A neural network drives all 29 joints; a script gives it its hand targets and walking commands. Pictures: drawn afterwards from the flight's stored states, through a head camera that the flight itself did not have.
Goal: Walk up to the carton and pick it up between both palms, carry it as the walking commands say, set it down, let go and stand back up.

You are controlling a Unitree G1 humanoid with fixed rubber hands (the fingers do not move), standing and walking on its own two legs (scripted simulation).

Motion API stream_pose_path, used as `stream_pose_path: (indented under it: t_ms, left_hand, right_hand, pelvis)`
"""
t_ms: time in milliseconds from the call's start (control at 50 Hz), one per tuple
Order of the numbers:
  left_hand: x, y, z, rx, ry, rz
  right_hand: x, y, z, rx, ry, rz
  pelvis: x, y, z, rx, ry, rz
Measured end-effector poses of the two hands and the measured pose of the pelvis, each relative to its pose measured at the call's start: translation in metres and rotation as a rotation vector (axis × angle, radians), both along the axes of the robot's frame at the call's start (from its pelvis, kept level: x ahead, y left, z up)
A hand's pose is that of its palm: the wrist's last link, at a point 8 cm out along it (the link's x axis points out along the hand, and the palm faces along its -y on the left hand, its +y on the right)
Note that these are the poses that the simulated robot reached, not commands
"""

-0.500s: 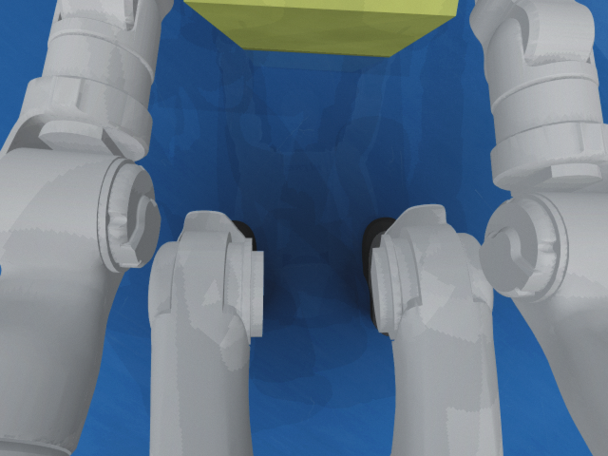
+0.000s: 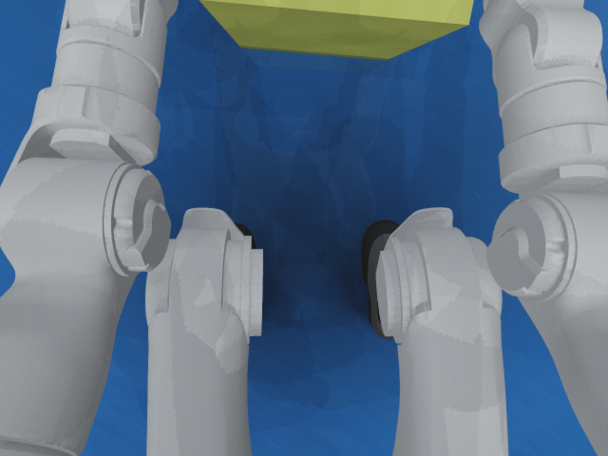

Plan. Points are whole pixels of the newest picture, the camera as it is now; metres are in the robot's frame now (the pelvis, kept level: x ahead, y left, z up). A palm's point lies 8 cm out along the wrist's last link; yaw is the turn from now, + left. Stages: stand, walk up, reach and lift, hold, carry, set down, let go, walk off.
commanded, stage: set down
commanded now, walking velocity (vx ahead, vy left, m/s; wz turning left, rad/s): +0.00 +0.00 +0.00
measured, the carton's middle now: out of the picture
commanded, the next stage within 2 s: none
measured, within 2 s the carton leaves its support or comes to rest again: neither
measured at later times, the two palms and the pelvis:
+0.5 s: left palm out of the picture +0.56 +0.16 -0.18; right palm out of the picture +0.55 -0.15 -0.18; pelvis +0.00 +0.00 +0.00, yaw +0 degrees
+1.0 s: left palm out of the picture +0.58 +0.19 -0.13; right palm out of the picture +0.56 -0.17 -0.12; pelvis -0.01 +0.01 +0.02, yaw -1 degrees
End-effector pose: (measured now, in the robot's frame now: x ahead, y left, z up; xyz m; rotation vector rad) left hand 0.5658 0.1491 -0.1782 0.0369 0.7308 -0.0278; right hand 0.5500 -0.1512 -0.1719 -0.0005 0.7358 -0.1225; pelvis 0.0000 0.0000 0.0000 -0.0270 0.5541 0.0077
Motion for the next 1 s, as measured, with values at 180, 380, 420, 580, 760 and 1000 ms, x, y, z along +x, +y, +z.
stream_pose_path:
  t_ms: [180, 380, 420, 580, 760, 1000]
  left_hand:
    - [0.001, 0.0, 0.0, 0.015, -0.008, -0.017]
    - [-0.001, 0.0, -0.001, 0.023, -0.023, 0.0]
    - [-0.002, 0.001, -0.001, 0.028, -0.029, 0.007]
    - [-0.004, 0.029, -0.004, 0.087, -0.006, 0.085]
    - [0.001, 0.054, 0.0, 0.081, -0.022, 0.127]
    - [0.014, 0.038, 0.051, 0.071, -0.086, 0.098]
  right_hand:
    - [0.0, 0.0, 0.0, 0.003, -0.002, 0.001]
    - [0.0, 0.0, -0.001, -0.009, -0.016, 0.01]
    - [0.0, 0.001, -0.001, -0.019, -0.02, 0.016]
    - [0.004, 0.0, -0.002, -0.032, -0.018, -0.011]
    - [0.001, -0.017, -0.005, -0.051, -0.016, -0.035]
    - [0.009, -0.023, 0.048, -0.039, -0.087, -0.049]
  pelvis:
    - [0.0, 0.0, -0.001, -0.001, -0.001, -0.003]
    - [-0.001, 0.0, 0.001, 0.003, 0.002, -0.001]
    - [-0.001, -0.001, 0.003, 0.004, 0.007, -0.003]
    - [-0.002, 0.0, 0.006, 0.002, 0.021, -0.001]
    - [-0.003, 0.004, 0.003, -0.001, 0.021, -0.003]
    - [-0.007, 0.006, 0.024, 0.001, -0.005, -0.014]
